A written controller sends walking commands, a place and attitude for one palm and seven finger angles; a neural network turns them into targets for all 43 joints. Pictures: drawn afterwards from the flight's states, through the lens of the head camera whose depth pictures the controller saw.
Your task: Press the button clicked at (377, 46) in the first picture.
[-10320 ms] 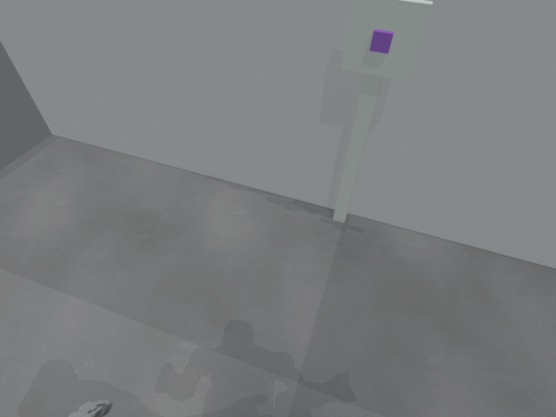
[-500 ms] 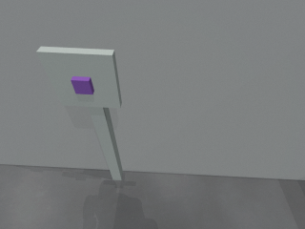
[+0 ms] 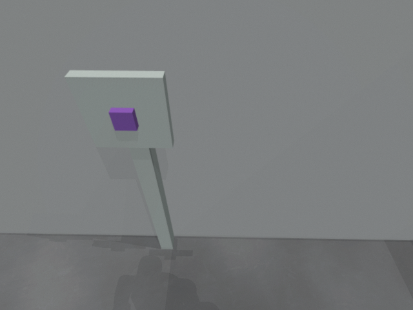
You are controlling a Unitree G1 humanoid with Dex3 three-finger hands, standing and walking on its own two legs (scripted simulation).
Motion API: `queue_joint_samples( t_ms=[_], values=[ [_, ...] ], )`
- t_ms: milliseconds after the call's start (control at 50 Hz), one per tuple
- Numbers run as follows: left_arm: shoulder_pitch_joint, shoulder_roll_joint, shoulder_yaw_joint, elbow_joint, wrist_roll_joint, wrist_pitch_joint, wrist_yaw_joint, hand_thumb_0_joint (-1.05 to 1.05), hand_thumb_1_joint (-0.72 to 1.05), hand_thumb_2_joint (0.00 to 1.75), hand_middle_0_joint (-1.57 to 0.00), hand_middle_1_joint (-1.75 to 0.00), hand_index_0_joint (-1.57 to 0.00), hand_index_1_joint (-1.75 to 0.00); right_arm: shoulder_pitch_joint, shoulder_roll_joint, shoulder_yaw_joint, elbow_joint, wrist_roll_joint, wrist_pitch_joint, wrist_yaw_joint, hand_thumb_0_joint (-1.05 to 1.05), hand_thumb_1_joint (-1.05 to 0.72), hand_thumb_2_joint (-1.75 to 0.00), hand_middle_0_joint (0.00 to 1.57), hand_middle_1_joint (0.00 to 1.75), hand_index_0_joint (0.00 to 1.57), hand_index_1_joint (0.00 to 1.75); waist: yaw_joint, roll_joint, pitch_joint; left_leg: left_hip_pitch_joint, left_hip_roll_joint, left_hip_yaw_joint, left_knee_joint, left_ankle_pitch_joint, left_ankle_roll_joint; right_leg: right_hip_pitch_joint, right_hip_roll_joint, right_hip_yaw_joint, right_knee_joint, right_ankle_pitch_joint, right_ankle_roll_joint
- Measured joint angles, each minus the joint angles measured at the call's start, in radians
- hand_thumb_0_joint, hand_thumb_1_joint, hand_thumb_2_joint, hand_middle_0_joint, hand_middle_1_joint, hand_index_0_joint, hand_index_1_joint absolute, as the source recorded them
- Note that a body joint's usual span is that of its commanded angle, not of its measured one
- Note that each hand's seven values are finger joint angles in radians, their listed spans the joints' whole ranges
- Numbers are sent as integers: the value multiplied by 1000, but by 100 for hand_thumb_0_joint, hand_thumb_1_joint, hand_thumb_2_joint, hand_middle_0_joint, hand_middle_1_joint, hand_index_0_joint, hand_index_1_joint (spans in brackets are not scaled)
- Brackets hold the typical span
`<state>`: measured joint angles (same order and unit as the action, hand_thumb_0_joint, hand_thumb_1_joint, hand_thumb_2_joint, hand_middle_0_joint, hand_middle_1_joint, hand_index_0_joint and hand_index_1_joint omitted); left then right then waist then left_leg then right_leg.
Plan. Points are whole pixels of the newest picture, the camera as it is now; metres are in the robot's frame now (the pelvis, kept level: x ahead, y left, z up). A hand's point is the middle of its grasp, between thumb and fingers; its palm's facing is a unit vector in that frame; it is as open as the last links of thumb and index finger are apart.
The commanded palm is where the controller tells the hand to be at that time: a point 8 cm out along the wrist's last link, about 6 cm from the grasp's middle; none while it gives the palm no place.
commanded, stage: look again from close up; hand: left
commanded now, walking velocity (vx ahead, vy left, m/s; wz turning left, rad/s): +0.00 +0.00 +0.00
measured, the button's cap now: (124, 118) +0.52 +0.24 +0.09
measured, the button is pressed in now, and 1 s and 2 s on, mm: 0 0 0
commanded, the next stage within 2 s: raise the hand and make a fist in 0.12 s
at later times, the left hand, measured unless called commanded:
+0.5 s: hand (122, 259) +0.21 +0.17 +0.01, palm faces +0.12 -0.99 -0.02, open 6.4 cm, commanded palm +0.11 +0.24 -0.04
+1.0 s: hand (124, 279) +0.18 +0.17 -0.01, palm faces -0.07 -1.00 -0.01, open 3.3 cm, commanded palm +0.14 +0.24 +0.01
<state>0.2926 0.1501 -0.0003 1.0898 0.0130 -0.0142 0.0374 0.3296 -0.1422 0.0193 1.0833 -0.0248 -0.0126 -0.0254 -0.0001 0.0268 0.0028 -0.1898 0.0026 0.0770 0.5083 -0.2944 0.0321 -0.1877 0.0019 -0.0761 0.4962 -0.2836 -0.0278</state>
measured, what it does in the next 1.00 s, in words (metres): lowers itself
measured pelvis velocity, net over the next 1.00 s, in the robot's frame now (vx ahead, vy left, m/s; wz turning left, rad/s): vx -0.03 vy -0.02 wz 0.03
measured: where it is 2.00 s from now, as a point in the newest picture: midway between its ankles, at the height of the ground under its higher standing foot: outside the picture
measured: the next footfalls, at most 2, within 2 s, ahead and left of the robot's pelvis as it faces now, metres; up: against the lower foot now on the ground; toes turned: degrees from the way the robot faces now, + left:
none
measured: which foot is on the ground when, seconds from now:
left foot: down 0.00-1.00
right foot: down 0.00-1.00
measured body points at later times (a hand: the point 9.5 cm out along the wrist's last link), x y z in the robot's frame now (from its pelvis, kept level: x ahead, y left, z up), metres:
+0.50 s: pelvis -0.01 +0.00 -0.03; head -0.01 +0.00 +0.42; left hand +0.20 +0.23 +0.02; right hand +0.14 -0.26 -0.10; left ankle -0.01 +0.10 -0.74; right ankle -0.01 -0.10 -0.74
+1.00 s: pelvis -0.03 -0.02 -0.06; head +0.01 -0.02 +0.39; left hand +0.18 +0.22 +0.00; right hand +0.14 -0.22 -0.15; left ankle -0.01 +0.10 -0.74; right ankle -0.01 -0.10 -0.74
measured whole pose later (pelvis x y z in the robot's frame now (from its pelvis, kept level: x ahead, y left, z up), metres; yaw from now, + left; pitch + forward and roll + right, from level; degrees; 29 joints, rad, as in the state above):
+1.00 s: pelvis -0.03 -0.02 -0.06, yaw +2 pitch +10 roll -2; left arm 0.40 0.26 0.16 -0.06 -0.30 -0.21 -0.32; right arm 0.24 -0.16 0.06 0.54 0.04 -0.16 -0.05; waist -0.02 0.04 -0.10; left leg -0.73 0.04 0.02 1.02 -0.47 0.01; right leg -0.69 0.01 -0.14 0.97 -0.46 -0.06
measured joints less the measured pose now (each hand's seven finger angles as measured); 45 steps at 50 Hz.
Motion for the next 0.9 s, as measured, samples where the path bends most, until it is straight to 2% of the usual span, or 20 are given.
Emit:
queue_joint_samples(
  t_ms=[240, 260, 280, 320, 380, 420, 460, 520, 560, 580, 620, 700, 760, 800, 840, 860, 900],
  values=[
    [0, -11, -11, 3, 1, -1, 2, 1, 92, 89, -20, -30, -20, -30, 4, 18, 14, 19, 6, -5, 9, 1, -92, -90, 20, 30, 20, 30, -1, -8, 25, -2, -17, 11, -32, 20, 14, -10, -15, 11, -15, 13, 16],
    [53, -11, 6, -152, -37, 62, 8, 1, 92, 89, -20, -30, -20, -30, 13, 14, 17, -17, 16, -12, 7, 1, -92, -90, 20, 30, 20, 30, -4, -10, 29, -13, -13, 11, -17, 13, 13, -18, -13, 10, -10, 13, 17],
    [119, -2, 21, -343, -62, 92, 21, 2, 94, 89, -21, -30, -21, -31, 33, 4, 24, -49, 19, -49, -11, 2, -93, -90, 20, 30, 20, 30, 2, -19, 31, -13, -17, 14, -15, 11, 13, -24, -16, 14, 2, 8, 16],
    [199, 22, 24, -623, -101, 39, 69, 3, 95, 89, -22, -31, -22, -32, 61, -24, 14, -86, 35, -146, -32, 3, -94, -90, 20, 30, 20, 30, 10, -28, 5, -24, -29, 16, -12, 9, 11, -48, -30, 16, 37, -11, 16],
    [186, 27, 27, -874, -148, -17, 92, 3, 95, 89, -25, -35, -25, -36, 42, -84, -13, -168, 52, -220, -37, 3, -94, -90, 20, 30, 20, 30, -16, -3, -27, -68, -40, -5, 39, -6, 18, -80, -45, -5, 84, -38, 22],
    [132, 21, 45, -946, -159, -103, 64, 3, 94, 89, -28, -39, -28, -39, -2, -117, -33, -232, 45, -243, -32, 3, -93, -90, 20, 30, 20, 30, -36, 13, -55, -132, -37, -12, 99, -26, 20, -134, -47, -14, 128, -52, 22],
    [89, 13, 70, -974, -181, -220, 2, 2, 94, 89, -32, -43, -32, -44, -58, -128, -50, -299, 38, -252, -19, 3, -93, -90, 20, 30, 20, 30, -43, 4, -90, -215, -29, -3, 170, -51, 16, -222, -43, -5, 200, -73, 17],
    [85, 0, 96, -985, -226, -394, -148, 1, 93, 89, -39, -51, -39, -51, -131, -118, -74, -404, 33, -250, 14, 2, -92, -90, 20, 30, 20, 30, -39, -40, -121, -329, -9, 11, 283, -96, 6, -345, -31, 9, 316, -114, 3],
    [117, -2, 105, -976, -238, -471, -244, 1, 92, 89, -44, -56, -44, -57, -164, -115, -84, -474, 34, -242, 30, 2, -92, -90, 20, 30, 19, 30, -31, -69, -125, -392, 2, 8, 355, -126, 1, -406, -25, 6, 385, -142, -6],
    [141, 1, 110, -975, -238, -484, -275, 1, 92, 89, -46, -59, -47, -59, -176, -115, -87, -507, 35, -236, 33, 2, -92, -90, 20, 30, 19, 30, -24, -82, -125, -420, 7, 5, 389, -139, -2, -432, -22, 3, 416, -156, -11],
    [199, 14, 120, -983, -236, -472, -302, 1, 91, 89, -52, -65, -52, -65, -194, -119, -91, -562, 35, -220, 33, 1, -92, -90, 20, 30, 19, 30, -4, -97, -122, -467, 15, -7, 447, -163, -8, -473, -18, -9, 467, -180, -19],
    [303, 43, 157, -1048, -245, -446, -264, 1, 91, 89, -63, -76, -63, -77, -207, -120, -88, -621, 30, -202, 22, 1, -91, -90, 20, 30, 19, 30, 36, -81, -121, -542, 27, -52, 536, -196, -20, -518, -10, -53, 522, -209, -32],
    [311, 56, 183, -1127, -268, -503, -241, 2, 90, 89, -71, -85, -71, -86, -206, -109, -61, -612, 26, -209, 11, 1, -91, -90, 20, 30, 19, 30, 58, -52, -125, -591, 31, -88, 587, -210, -25, -542, -6, -88, 546, -220, -38],
    [271, 57, 181, -1169, -287, -544, -261, 2, 90, 90, -76, -91, -76, -92, -206, -99, -33, -591, 28, -217, 7, 1, -91, -90, 20, 30, 19, 30, 62, -27, -122, -617, 33, -108, 615, -215, -28, -556, -3, -107, 559, -223, -41],
    [200, 62, 163, -1187, -297, -546, -307, 2, 91, 90, -82, -97, -82, -98, -202, -85, -3, -569, 35, -220, 3, 1, -91, -90, 20, 30, 20, 30, 59, -4, -114, -634, 35, -118, 632, -216, -30, -565, -1, -117, 567, -222, -43],
    [163, 69, 153, -1187, -297, -526, -334, 2, 91, 90, -84, -100, -85, -101, -197, -75, 11, -558, 40, -217, 0, 1, -91, -90, 20, 30, 20, 30, 54, 4, -111, -638, 36, -118, 633, -214, -31, -569, 0, -117, 566, -220, -43],
    [102, 88, 137, -1170, -293, -445, -382, 2, 91, 90, -90, -106, -90, -107, -177, -52, 34, -545, 52, -200, -5, 1, -91, -90, 20, 30, 20, 30, 37, 12, -105, -630, 39, -109, 617, -205, -32, -567, 2, -108, 554, -209, -42]
  ],
)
